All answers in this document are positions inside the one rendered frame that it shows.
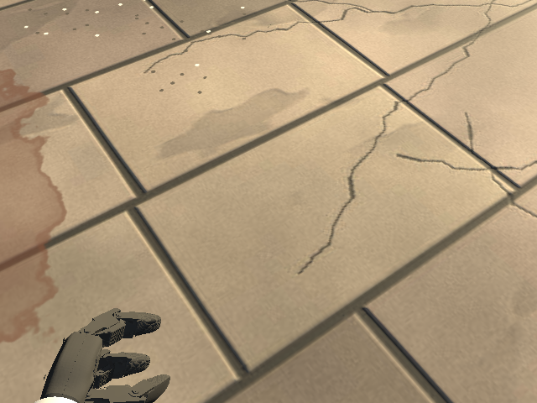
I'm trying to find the left robot hand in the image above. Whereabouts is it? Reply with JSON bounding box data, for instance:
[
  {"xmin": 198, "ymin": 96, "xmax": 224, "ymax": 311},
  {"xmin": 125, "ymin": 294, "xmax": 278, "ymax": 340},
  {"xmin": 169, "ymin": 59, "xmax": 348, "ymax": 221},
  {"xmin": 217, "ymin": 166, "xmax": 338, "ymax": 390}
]
[{"xmin": 40, "ymin": 308, "xmax": 170, "ymax": 403}]

